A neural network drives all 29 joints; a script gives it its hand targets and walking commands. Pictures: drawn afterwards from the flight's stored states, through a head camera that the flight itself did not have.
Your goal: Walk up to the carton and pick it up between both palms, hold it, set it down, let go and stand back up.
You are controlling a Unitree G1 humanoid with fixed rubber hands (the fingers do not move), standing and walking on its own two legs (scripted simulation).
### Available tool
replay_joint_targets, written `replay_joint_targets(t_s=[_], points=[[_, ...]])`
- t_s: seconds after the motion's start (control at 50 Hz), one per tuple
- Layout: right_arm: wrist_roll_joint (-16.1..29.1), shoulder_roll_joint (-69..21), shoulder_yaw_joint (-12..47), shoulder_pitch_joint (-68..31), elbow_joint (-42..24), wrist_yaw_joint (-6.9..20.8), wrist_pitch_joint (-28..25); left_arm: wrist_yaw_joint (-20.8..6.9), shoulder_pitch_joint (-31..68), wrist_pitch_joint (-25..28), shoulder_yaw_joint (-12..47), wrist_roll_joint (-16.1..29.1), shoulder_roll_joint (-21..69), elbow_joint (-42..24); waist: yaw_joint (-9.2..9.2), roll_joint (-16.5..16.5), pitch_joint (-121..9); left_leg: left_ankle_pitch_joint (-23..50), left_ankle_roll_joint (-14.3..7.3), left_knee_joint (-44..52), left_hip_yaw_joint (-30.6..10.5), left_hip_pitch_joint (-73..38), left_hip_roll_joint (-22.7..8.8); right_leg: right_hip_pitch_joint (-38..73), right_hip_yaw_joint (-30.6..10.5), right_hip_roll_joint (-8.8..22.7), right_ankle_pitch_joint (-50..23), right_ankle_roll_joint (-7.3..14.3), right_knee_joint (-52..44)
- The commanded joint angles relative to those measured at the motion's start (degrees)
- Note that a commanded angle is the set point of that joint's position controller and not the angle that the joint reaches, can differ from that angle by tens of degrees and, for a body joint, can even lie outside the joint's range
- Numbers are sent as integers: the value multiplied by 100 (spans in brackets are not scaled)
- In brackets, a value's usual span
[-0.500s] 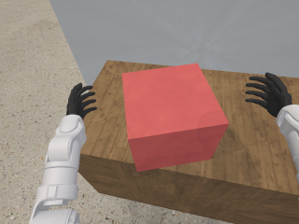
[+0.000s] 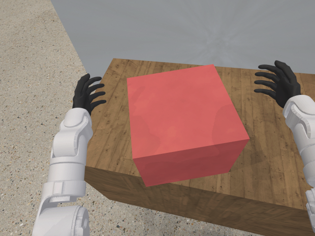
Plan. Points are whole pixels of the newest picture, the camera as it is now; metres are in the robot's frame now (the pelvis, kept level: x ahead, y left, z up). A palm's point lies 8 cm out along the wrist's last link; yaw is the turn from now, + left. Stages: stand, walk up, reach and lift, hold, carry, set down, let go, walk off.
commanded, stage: reach and lift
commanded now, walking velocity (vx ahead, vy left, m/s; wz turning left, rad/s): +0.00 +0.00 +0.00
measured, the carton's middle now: (178, 126) +0.42 +0.03 -0.04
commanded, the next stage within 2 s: none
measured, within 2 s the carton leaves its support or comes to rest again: neither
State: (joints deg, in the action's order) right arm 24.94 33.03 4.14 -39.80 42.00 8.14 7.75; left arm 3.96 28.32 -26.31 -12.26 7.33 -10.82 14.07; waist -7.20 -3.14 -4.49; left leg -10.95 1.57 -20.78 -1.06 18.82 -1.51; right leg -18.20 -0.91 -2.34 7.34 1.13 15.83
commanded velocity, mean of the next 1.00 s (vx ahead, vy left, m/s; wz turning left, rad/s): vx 0.00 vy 0.00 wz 0.00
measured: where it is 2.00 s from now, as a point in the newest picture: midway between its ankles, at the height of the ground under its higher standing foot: outside the picture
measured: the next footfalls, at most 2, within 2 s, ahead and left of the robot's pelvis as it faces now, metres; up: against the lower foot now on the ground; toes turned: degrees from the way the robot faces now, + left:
none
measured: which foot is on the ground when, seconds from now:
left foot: down 0.00-1.00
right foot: down 0.00-1.00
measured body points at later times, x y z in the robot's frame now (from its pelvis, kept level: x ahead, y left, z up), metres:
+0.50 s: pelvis -0.04 -0.02 -0.02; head +0.02 -0.03 +0.43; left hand +0.35 +0.22 +0.04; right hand +0.43 -0.19 +0.05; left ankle -0.03 +0.13 -0.75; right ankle -0.01 -0.11 -0.75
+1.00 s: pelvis -0.03 -0.01 -0.02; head +0.05 -0.03 +0.42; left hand +0.37 +0.21 +0.03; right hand +0.45 -0.18 +0.03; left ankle -0.03 +0.13 -0.75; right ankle -0.01 -0.11 -0.75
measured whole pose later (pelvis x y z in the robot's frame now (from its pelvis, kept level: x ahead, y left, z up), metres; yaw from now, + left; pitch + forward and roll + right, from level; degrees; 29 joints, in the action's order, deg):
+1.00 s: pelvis -0.03 -0.01 -0.02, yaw +2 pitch +22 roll -2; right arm 25.1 22.9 9.3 -50.1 74.3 5.7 -17.1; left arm 6.9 37.7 11.5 -2.0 10.1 -5.7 53.0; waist -8.5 -2.2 -14.4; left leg -13.7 2.3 -33.3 -2.1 41.6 -2.9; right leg -40.4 2.2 -3.4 10.5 2.3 28.8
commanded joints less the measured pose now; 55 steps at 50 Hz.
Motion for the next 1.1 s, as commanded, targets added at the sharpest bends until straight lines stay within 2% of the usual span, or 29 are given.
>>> replay_joint_targets(t_s=[0.0,0.08,0.16,0.2,0.24,0.26,0.28,0.32,0.34,0.36,0.38,0.4,0.44,0.52,0.54,0.56,0.58,0.64,0.66,0.7,0.76,0.8,0.86,0.9,0.92,0.96,1.02,1.06,1.08], points=[[-282,732,-416,-1493,-280,41,-843,-46,568,812,185,-161,-141,-646,39,567,-2938,3286,227,-237,266,-320,222,2446,69,-181,-3826,-84,632],[-522,660,-529,-1562,283,71,-1326,43,872,1471,311,-256,-161,-126,128,547,-2604,3211,247,-312,253,-607,149,1477,134,-242,-2784,-30,419],[-456,671,-583,-2083,203,163,-1808,263,1422,2198,519,-70,-156,-63,67,236,-3219,3132,323,-447,243,-780,90,961,246,-256,-1946,54,396],[-561,669,-588,-2479,223,150,-1948,408,1973,2539,493,1,-238,166,-13,448,-3555,2370,287,-475,315,-480,100,760,252,-211,-1460,40,454],[-722,601,-733,-2543,682,152,-2042,503,2187,2774,614,74,-178,846,76,499,-3607,1729,223,-525,298,-55,83,484,287,-171,-922,19,597],[-690,553,-705,-2553,829,142,-2063,538,2299,2892,711,100,-151,1003,-4,466,-3797,1529,207,-521,333,-3,83,376,237,-119,-777,23,622],[-638,542,-667,-2620,1207,150,-2052,546,2439,2961,835,196,-47,1476,107,451,-3684,1256,177,-544,329,179,72,205,249,-89,-499,42,633],[-562,377,-282,-2775,2004,193,-1929,503,2516,3017,918,147,-216,2528,-84,568,-3211,451,92,-442,399,750,54,131,184,-15,339,-8,588],[-508,224,-156,-2839,2243,206,-1899,458,2504,3091,986,224,-170,2936,-136,824,-3224,78,8,-420,345,1075,49,170,85,34,522,-43,645],[-533,194,5,-2744,2679,205,-1918,426,2396,3138,993,234,-170,3557,-86,921,-2905,-62,-27,-467,378,1381,66,127,97,80,678,-82,721],[-465,137,84,-2857,2476,155,-1998,379,2251,3222,922,245,-286,3588,-286,1027,-3142,148,-74,-489,362,1455,74,326,34,100,472,-98,796],[-464,131,157,-3158,2565,103,-2050,335,2654,3323,913,259,-378,3744,-234,1107,-3207,145,-49,-558,414,1653,121,345,54,67,433,-178,860],[-293,63,385,-3489,2413,-27,-2210,326,2854,3538,830,325,-664,3828,-422,1154,-3617,479,-33,-637,451,1854,131,706,39,107,-132,-269,996],[-57,89,634,-3716,2423,-154,-2439,326,3161,3903,926,419,-691,4055,-425,1007,-3904,933,36,-883,405,1957,125,574,81,74,-558,-343,1282],[-9,113,631,-3549,2658,-178,-2440,318,3072,3954,809,360,-796,3990,-411,925,-3864,1075,95,-928,438,1844,123,546,73,63,-674,-336,1296],[75,65,653,-3370,2920,-167,-2422,301,3127,4011,842,383,-741,4008,-242,830,-3783,1090,133,-973,398,1728,130,458,110,39,-662,-297,1326],[8,115,580,-3461,3003,-161,-2438,283,3146,4038,738,320,-733,4261,-249,837,-3731,1047,138,-1018,400,1696,128,415,110,18,-497,-290,1262],[135,-64,652,-3325,3416,-177,-2436,200,3250,4185,1038,487,-504,4226,-22,753,-3352,913,152,-1060,418,1675,142,98,101,33,-228,-218,1233],[142,-49,690,-3495,3274,-147,-2481,193,3288,4211,1121,537,-417,4172,-35,609,-3647,958,186,-1092,375,1565,131,31,128,7,-87,-207,1218],[93,-29,610,-3662,2943,-172,-2603,188,3307,4256,1281,744,-326,4127,-31,756,-3952,1217,190,-1204,394,1537,75,-119,186,-24,-203,-178,1260],[66,20,436,-3642,2773,-204,-2698,208,3361,4392,1267,806,-427,3800,82,569,-4330,1589,289,-1362,395,1302,94,-280,265,-52,-540,-158,1377],[127,210,426,-3627,2319,-240,-2780,281,3218,4334,1256,746,-268,3299,82,383,-4946,2168,348,-1503,335,875,92,-101,288,-92,-1224,-192,1464],[72,141,391,-3318,2444,-283,-2698,291,2862,4075,1072,466,-172,3023,74,301,-4915,2723,361,-1445,261,516,86,23,297,-158,-1799,-199,1380],[30,153,288,-3073,2747,-260,-2652,290,2500,3910,731,103,-121,3202,-19,380,-4468,2758,344,-1355,267,560,97,82,263,-194,-1856,-196,1349],[-31,129,288,-3118,2600,-272,-2651,291,2426,3855,754,60,-86,2897,-107,597,-4583,2853,325,-1273,280,561,77,264,263,-225,-2046,-223,1328],[-54,-15,348,-3133,2799,-299,-2603,274,2261,3750,565,-176,9,3260,-163,809,-4030,2508,226,-1164,317,905,104,511,157,-166,-2012,-268,1214],[-111,-373,529,-3287,2119,-399,-2758,235,2077,3803,358,-340,193,3082,-334,1108,-4234,2565,140,-1045,354,1229,132,1272,68,-60,-2984,-386,1290],[-196,-471,457,-3176,2240,-432,-2791,216,2097,3942,325,-379,212,3145,-125,1177,-3963,2391,133,-932,321,1393,164,1423,17,1,-3143,-415,1280],[-241,-710,589,-3173,2116,-432,-2823,206,2105,4039,329,-347,381,3082,-253,1310,-4046,2447,115,-899,368,1400,161,1507,37,-44,-3194,-425,1290]])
